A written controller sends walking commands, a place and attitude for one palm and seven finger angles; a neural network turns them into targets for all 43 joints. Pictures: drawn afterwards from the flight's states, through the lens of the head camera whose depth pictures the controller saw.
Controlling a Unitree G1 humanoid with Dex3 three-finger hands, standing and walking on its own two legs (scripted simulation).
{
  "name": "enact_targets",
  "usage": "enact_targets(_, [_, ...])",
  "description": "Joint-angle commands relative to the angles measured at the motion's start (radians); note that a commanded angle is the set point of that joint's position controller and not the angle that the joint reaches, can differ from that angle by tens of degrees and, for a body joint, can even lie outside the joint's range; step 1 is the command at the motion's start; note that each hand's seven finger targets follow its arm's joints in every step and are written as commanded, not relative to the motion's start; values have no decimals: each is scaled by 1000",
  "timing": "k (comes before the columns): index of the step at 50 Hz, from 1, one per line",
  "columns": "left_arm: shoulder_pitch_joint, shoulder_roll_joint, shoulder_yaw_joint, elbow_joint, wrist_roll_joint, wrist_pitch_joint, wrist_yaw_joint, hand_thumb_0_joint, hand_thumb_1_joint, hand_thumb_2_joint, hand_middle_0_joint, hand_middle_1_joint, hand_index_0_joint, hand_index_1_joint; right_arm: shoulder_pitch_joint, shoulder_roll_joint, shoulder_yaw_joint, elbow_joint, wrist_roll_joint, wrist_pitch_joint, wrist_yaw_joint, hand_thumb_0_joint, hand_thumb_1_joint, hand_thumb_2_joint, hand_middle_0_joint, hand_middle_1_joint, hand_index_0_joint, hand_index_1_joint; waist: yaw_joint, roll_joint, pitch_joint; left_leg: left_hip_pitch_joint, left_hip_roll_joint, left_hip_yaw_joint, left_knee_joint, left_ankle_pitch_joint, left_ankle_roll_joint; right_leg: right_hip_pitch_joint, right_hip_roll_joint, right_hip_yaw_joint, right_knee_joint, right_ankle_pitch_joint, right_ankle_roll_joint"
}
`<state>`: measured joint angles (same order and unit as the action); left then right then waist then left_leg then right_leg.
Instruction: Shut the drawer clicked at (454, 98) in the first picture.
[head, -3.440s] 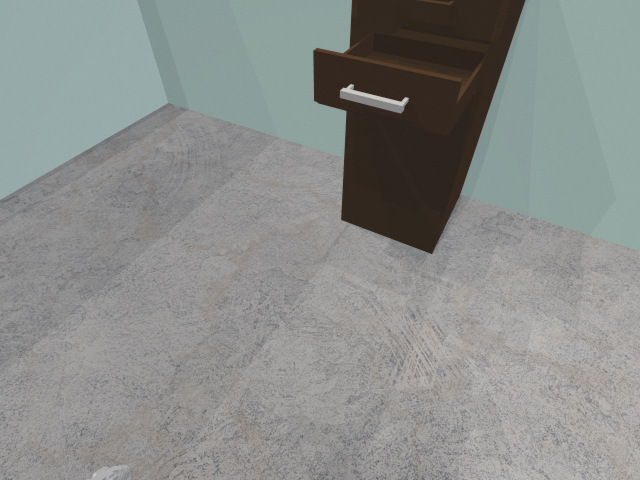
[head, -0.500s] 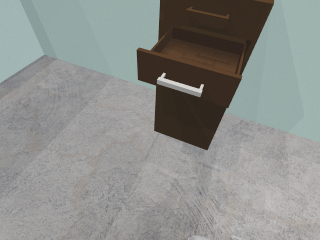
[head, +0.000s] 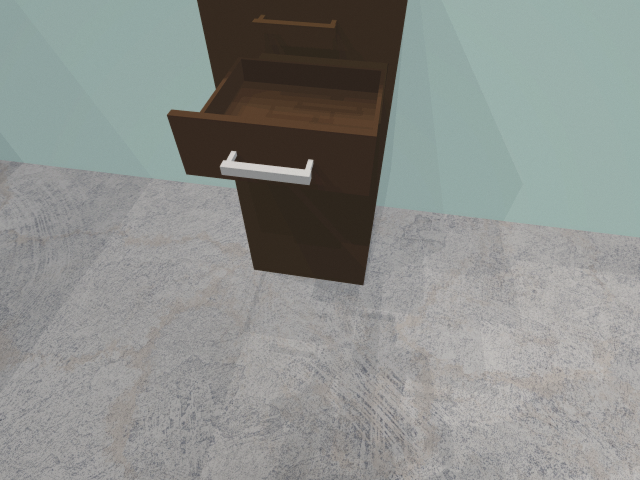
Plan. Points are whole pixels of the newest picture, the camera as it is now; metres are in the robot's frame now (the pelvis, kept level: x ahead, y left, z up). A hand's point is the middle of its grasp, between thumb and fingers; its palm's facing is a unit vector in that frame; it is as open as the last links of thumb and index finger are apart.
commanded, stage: turn to face it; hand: left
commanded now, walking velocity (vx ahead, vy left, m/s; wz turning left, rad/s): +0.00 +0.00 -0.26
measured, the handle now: (268, 166) +0.64 +0.14 +0.01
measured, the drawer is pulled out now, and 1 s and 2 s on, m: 0.28 0.28 0.28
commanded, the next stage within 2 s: take the last steps up to it in 0.02 s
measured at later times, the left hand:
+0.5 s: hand out of the picture +0.10 +0.19 -0.17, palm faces -0.14 -0.98 -0.17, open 7.4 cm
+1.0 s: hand out of the picture +0.11 +0.15 -0.18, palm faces +0.01 -0.99 -0.16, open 7.3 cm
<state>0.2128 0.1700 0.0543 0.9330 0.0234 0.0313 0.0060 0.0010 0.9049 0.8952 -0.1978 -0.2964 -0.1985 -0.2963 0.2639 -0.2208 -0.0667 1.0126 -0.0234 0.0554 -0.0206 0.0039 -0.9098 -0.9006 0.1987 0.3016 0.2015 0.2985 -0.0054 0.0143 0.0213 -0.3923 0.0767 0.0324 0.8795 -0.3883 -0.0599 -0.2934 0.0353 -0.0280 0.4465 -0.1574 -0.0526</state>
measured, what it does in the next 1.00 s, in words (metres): walks ahead: left foot, then right foot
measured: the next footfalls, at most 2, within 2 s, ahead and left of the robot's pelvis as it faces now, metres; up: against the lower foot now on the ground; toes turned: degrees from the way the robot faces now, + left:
left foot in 0.10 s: +0.02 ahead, +0.13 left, +0.00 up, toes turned +1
right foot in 0.60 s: +0.09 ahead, -0.14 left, +0.00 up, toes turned -13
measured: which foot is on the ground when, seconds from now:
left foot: up 0.00-0.08, down 0.10-0.60, up 0.62-1.00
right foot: down 0.00-0.12, up 0.14-0.58, down 0.60-1.00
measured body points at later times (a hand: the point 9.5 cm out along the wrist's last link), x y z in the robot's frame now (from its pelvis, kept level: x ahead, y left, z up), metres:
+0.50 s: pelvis +0.02 +0.02 +0.01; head +0.04 +0.02 +0.46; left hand +0.10 +0.24 -0.15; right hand -0.08 -0.18 -0.14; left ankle -0.02 +0.13 -0.74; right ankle +0.02 -0.13 -0.70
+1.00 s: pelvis +0.16 -0.02 +0.00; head +0.18 -0.01 +0.45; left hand +0.11 +0.20 -0.16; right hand +0.23 -0.27 -0.14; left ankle +0.26 +0.09 -0.72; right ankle +0.05 -0.13 -0.74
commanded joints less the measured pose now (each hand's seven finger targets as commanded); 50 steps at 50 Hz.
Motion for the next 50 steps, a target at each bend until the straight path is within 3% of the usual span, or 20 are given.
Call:
enact_targets(1, [27, 206, 58, -41, 4, -9, 13, 0, 900, 900, -200, -300, -200, -300, 18, -33, 1, -71, 11, -38, -12, 0, -900, -900, 200, 300, 200, 300, 27, -141, -51, 31, -20, -4, -189, -48, 22, 86, -277, 359, -179, -14, -157])
enact_targets(4, [-13, 164, 50, -39, -11, 0, 10, 0, 900, 900, -200, -300, -200, -300, 150, -33, 5, -24, 16, -55, -24, 0, -900, -900, 200, 300, 200, 300, -33, -60, -74, 296, -5, -10, -500, 127, 46, -58, -181, 280, -74, -92, -67])
enact_targets(6, [-10, 84, 34, -58, -16, 4, 1, 0, 900, 900, -200, -300, -200, -300, 106, -149, -9, -62, 1, -59, -30, 0, -900, -900, 200, 300, 200, 300, -18, 301, 14, 239, 318, -384, -702, 102, 170, -264, 14, 42, 259, -320, 44])
enact_targets(7, [-32, 106, 40, -50, -6, 5, -2, 0, 900, 900, -200, -300, -200, -300, 74, -151, -2, -79, -8, -55, -30, 0, -900, -900, 200, 300, 200, 300, -24, 204, 45, 126, 347, -382, -720, 43, 219, -222, -14, 83, 420, -324, 47])
enact_targets(8, [-6, 115, 46, -28, 6, 10, -4, 0, 900, 900, -200, -300, -200, -300, 41, -116, 9, -72, -8, -65, -33, 0, -900, -900, 200, 300, 200, 300, 0, 250, 45, 108, 304, -339, -736, 13, 203, -228, -24, 109, 504, -307, 48])
enact_targets(9, [3, 123, 52, -11, 11, 10, -13, 0, 900, 900, -200, -300, -200, -300, 26, -88, 15, -68, -9, -69, -35, 0, -900, -900, 200, 300, 200, 300, 4, 162, 54, 127, 251, -271, -734, -50, 185, -247, -18, 92, 595, -247, 49])
enact_targets(11, [30, 96, 45, 10, 12, -2, -26, 0, 900, 900, -200, -300, -200, -300, 38, -78, 16, -64, -6, -85, -33, 0, -900, -900, 200, 300, 200, 300, 8, 101, 40, 224, 184, -171, -714, 1, 161, -319, -22, 61, 671, -161, 59])
enact_targets(13, [17, 79, 35, 17, 10, -16, -30, 0, 900, 900, -200, -300, -200, -300, 107, -59, 17, -33, -1, -100, -31, 0, -900, -900, 200, 300, 200, 300, -13, 91, 32, 326, 173, -128, -697, 109, 162, -368, -42, 42, 659, -127, 64])
enact_targets(18, [-73, 61, 18, -1, 5, -28, -31, 0, 900, 900, -200, -300, -200, -300, 241, -49, 12, 37, -7, -116, -28, 0, -900, -900, 200, 300, 200, 300, -64, 105, 64, 416, 236, -152, -686, 274, 225, -376, -101, 9, 490, -177, 65])
enact_targets(23, [-122, 39, 8, -6, 0, -36, -37, 0, 900, 900, -200, -300, -200, -300, 239, -67, 2, 68, -13, -109, -16, 0, -900, -900, 200, 300, 200, 300, -68, 155, 85, 310, 231, -123, -695, 166, 223, -213, -108, -49, 274, -219, 51])
enact_targets(27, [-6, 38, 20, 39, -1, -50, -35, 0, 900, 900, -200, -300, -200, -300, 189, -67, 0, 77, -9, -103, -9, 0, -900, -900, 200, 300, 200, 300, 7, 107, 47, 170, 178, -70, -592, 76, 178, 75, -64, -99, 60, -103, 43])
enact_targets(28, [64, 67, 27, 71, 1, -58, -29, 0, 900, 900, -200, -300, -200, -300, 185, -51, 3, 82, -4, -104, -4, 0, -900, -900, 200, 300, 200, 300, 37, 33, 8, 99, 131, -33, -493, 54, 146, 224, -69, -79, -5, -71, 28])
enact_targets(29, [174, 128, 40, 106, 5, -72, -19, 0, 900, 900, -200, -300, -200, -300, 179, -15, 10, 74, 7, -109, 2, 0, -900, -900, 200, 300, 200, 300, 87, -96, -52, -65, 69, 59, -294, 7, 106, 439, -210, 79, -71, -184, -17])
enact_targets(30, [297, 242, 62, 133, 2, -78, -7, 0, 900, 900, -200, -300, -200, -300, 142, 33, 24, 34, 12, -112, 9, 0, -900, -900, 200, 300, 200, 300, 131, -347, -79, -283, -34, 133, 5, -206, 66, 555, -452, 431, -200, -276, -115])
enact_targets(31, [326, 243, 56, 138, -14, -74, 0, 0, 900, 900, -200, -300, -200, -300, 65, -26, 13, 9, 0, -107, 11, 0, -900, -900, 200, 300, 200, 300, 142, -234, -31, -312, -6, 25, 165, -197, 74, 434, -488, 489, -271, -292, -150])
enact_targets(35, [130, 78, 16, 103, -9, -93, 11, 0, 900, 900, -200, -300, -200, -300, 90, 9, -2, 48, -5, -89, 24, 0, -900, -900, 200, 300, 200, 300, 22, -143, 112, -242, 75, -3, 238, 76, 59, 170, -358, 192, -297, -136, -97])
enact_targets(37, [130, 48, 13, 97, -2, -102, 13, 0, 900, 900, -200, -300, -200, -300, 116, 43, -2, 54, -9, -77, 26, 0, -900, -900, 200, 300, 200, 300, -7, -109, 116, -198, 68, 22, 193, 120, 41, 120, -324, 91, -293, -2, -92])
enact_targets(40, [146, 76, 8, 106, -1, -111, 12, 0, 900, 900, -200, -300, -200, -300, 73, 38, -4, 26, -6, -70, 36, 0, -900, -900, 200, 300, 200, 300, -11, -121, 115, -194, 66, 36, 120, 178, 29, 115, -314, 54, -304, 63, -103])
enact_targets(48, [212, 142, 17, 152, 8, -108, 12, 0, 900, 900, -200, -300, -200, -300, -130, 12, 5, -66, 1, -100, 54, 0, -900, -900, 200, 300, 200, 300, 39, -127, 98, -79, 18, 77, -216, 151, 58, 213, -329, 59, -206, 196, -96])
enact_targets(50, [200, 141, 19, 157, 3, -103, 13, 0, 900, 900, -200, -300, -200, -300, -50, -5, 4, -43, -3, -109, 43, 0, -900, -900, 200, 300, 200, 300, -11, -107, 69, 94, -24, 102, -319, 187, 72, 173, -293, 21, -76, 305, -70])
